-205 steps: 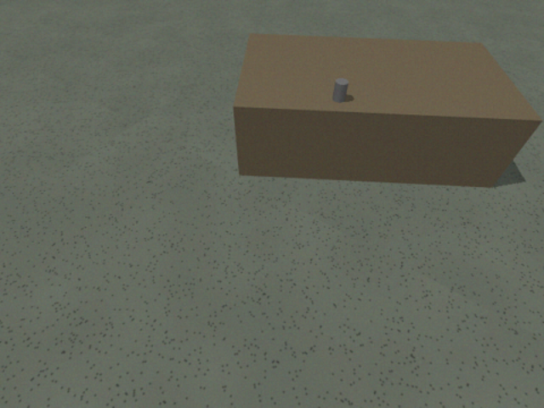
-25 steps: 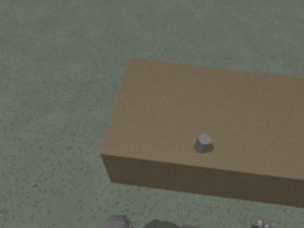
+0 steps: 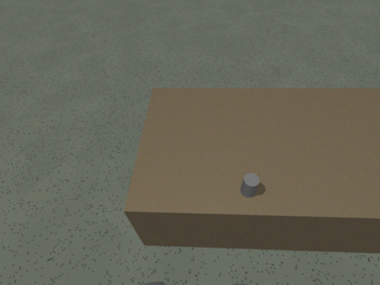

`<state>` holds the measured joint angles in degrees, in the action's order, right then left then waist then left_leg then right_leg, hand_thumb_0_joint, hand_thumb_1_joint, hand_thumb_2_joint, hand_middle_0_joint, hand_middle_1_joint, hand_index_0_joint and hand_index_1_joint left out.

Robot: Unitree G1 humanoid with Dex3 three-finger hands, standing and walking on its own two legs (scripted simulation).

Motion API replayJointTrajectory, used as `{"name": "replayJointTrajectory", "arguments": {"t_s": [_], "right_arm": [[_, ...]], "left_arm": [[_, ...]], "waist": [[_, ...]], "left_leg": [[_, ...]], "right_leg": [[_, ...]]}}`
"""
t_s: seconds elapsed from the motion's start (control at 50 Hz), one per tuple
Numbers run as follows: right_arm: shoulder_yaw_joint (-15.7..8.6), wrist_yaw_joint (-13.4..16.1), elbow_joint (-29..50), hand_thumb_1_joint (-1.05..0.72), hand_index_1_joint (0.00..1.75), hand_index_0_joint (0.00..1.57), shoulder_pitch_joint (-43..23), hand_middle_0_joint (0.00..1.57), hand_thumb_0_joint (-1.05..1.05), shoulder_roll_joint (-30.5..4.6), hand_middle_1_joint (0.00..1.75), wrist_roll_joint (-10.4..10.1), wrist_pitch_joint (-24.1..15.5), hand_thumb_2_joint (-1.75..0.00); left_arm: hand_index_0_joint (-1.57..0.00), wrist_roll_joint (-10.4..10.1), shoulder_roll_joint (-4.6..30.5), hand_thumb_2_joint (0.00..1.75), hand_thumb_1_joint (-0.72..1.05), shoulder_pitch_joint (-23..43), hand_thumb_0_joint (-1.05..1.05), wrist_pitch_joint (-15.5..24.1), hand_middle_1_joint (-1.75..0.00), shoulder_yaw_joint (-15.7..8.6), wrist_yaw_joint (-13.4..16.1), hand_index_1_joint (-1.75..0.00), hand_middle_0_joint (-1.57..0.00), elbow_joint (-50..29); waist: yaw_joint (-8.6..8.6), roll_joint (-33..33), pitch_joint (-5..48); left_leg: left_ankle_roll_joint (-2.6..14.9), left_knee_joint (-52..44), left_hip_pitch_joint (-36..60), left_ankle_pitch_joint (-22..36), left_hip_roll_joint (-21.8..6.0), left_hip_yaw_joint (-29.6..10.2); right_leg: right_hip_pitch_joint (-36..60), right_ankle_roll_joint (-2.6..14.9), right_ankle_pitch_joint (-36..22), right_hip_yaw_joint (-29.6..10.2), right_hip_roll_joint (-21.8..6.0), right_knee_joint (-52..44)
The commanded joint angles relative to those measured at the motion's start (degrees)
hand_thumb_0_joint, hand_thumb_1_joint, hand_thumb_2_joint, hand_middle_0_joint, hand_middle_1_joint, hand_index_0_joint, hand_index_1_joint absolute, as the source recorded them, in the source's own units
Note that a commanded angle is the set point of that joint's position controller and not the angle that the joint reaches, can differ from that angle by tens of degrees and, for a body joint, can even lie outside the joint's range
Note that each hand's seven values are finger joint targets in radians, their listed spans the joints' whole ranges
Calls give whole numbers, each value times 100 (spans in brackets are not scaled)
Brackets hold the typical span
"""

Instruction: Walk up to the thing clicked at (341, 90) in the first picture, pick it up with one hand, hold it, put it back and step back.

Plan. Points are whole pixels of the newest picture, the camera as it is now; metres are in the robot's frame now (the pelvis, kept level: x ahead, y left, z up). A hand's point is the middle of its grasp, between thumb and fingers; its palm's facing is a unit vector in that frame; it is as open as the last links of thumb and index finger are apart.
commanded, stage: walk up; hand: right
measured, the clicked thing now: (249, 185) +0.49 -0.19 -0.30
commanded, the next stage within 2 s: stand in 1.38 s
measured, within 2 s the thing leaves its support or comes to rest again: neither
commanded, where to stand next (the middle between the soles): +0.08 +0.00 m, yaw +0 degrees
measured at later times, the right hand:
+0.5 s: hand out of the picture +0.11 -0.26 -0.13, palm faces +0.00 +0.93 -0.36, open 7.4 cm
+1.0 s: hand out of the picture +0.14 -0.24 -0.14, palm faces -0.01 +0.94 -0.33, open 7.4 cm
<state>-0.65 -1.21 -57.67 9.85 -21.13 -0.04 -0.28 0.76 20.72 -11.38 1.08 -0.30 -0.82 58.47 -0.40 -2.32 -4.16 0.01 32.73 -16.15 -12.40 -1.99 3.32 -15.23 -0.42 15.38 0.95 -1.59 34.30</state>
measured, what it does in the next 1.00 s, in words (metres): stands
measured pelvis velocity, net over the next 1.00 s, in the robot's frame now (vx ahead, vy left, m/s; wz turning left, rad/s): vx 0.05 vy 0.01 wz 0.00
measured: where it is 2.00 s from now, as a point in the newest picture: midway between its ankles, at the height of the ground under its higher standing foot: outside the picture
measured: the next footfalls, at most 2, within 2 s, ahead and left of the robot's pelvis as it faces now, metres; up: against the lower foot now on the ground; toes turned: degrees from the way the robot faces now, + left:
none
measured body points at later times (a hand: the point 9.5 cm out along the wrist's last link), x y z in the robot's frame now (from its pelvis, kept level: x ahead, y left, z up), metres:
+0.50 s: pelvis +0.03 +0.01 +0.02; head +0.03 +0.01 +0.47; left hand +0.13 +0.30 -0.12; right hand +0.11 -0.31 -0.11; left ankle +0.06 +0.12 -0.73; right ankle +0.04 -0.12 -0.73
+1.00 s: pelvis +0.05 +0.01 +0.02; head +0.05 +0.01 +0.47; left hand +0.12 +0.31 -0.11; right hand +0.14 -0.29 -0.11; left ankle +0.06 +0.12 -0.73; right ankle +0.04 -0.13 -0.73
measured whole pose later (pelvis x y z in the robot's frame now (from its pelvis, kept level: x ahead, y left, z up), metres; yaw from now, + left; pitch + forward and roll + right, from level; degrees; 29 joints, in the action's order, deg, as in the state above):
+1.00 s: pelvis +0.05 +0.01 +0.02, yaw +0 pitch -2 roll +0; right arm -0.9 -0.5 -67.2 3.5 -19.5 0.4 -0.5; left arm 0.7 19.4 -4.5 0.6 -0.2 -0.5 67.9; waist -0.3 -0.2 -2.3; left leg 0.0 18.1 -6.6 -9.2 -1.2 3.4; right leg -4.5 -1.4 10.3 1.3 -1.8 17.2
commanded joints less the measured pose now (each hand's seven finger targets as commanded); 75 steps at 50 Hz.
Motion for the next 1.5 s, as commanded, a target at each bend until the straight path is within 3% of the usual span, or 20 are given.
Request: {"name": "replayJointTrajectory", "arguments": {"t_s": [0.0,0.16,0.22,0.4,0.5,0.86,1.04,1.34,1.36,1.38,1.48], "right_arm": [[-231,38,159,-90,30,20,-371,20,0,-1275,30,29,-139,-90],[-120,73,-287,-90,30,20,-492,20,0,-1174,30,47,-245,-90],[-131,100,-415,-90,30,20,-541,20,0,-1185,30,43,-260,-90],[-156,135,-564,-90,30,20,-733,20,0,-1152,30,39,-224,-90],[-175,137,-609,-90,30,20,-861,20,0,-1189,30,44,-195,-90],[-210,137,-616,-90,30,20,-961,20,0,-1078,30,33,-143,-90],[-218,142,-639,-90,30,20,-981,20,0,-1052,30,47,-120,-90],[-215,146,-588,-90,30,20,-872,20,0,-1052,30,47,-129,-90],[-199,168,-515,-90,30,20,-906,20,0,-1095,30,59,-143,-90],[-198,175,-525,-90,30,20,-858,20,0,-1078,30,53,-154,-90],[-179,180,-502,-90,30,20,-875,20,0,-1089,30,53,-169,-90]], "left_arm": [[-20,-32,1313,90,90,500,0,126,-30,-292,71,-30,-20,-296],[-20,-77,1241,90,90,762,0,138,-30,-248,83,-30,-20,66],[-20,-96,1184,90,90,849,0,112,-30,-234,82,-30,-20,200],[-20,-88,1145,90,90,1016,0,75,-30,-193,82,-30,-20,438],[-20,-65,1108,90,90,1048,0,57,-30,-170,80,-30,-20,529],[-20,-25,1104,90,90,981,0,75,-30,-210,131,-30,-20,627],[-20,-11,1098,90,90,1051,0,58,-30,-216,143,-30,-20,598],[-20,1,1087,90,90,1007,0,51,-30,-242,137,-30,-20,504],[-20,-10,1075,90,90,987,0,64,-30,-211,146,-30,-20,424],[-20,-25,1091,90,90,994,0,66,-30,-225,148,-30,-20,425],[-20,-19,1092,90,90,901,0,54,-30,-209,139,-30,-20,391]], "waist": [[21,687,142],[-25,245,470],[-29,69,586],[16,35,682],[23,52,543],[52,293,738],[65,191,556],[50,185,633],[61,199,681],[71,251,724],[51,182,701]], "left_leg": [[233,-1024,184,-1188,-456,-855],[167,-1413,353,84,-576,-785],[160,-1491,472,512,-641,-768],[136,-1554,872,780,-639,-647],[141,-1720,863,432,-658,-706],[121,-1628,1299,1256,-628,-571],[86,-1747,1140,976,-573,-604],[101,-1695,1186,1072,-575,-595],[114,-1649,1211,1590,-675,-640],[95,-1657,1243,1723,-677,-640],[81,-1709,1304,1598,-671,-632]], "right_leg": [[-325,321,1433,-944,-593,-1617],[589,276,-469,-680,-571,-1523],[786,245,-825,-564,-553,-1492],[823,179,-1017,-544,-597,-1741],[747,133,-831,-504,-570,-1852],[936,58,-1381,-386,-622,-1970],[921,59,-1248,-406,-620,-1985],[1016,73,-1241,-385,-590,-1993],[1117,93,-1688,-424,-711,-1956],[1162,88,-1755,-423,-712,-1921],[1099,67,-1576,-373,-676,-1955]]}}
